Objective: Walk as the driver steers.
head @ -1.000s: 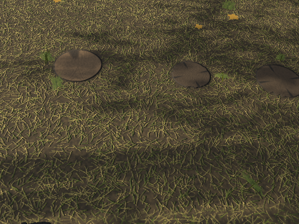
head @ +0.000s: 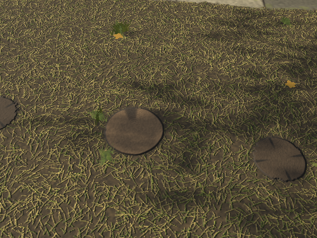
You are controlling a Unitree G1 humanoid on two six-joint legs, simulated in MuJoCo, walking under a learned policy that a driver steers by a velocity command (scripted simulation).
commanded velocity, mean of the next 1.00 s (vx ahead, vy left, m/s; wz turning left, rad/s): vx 0.32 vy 0.00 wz -0.55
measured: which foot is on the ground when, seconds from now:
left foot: down 0.00-0.28, up 0.30-0.74, down 0.76-1.00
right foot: up 0.00-0.24, down 0.26-0.76, up 0.78-1.00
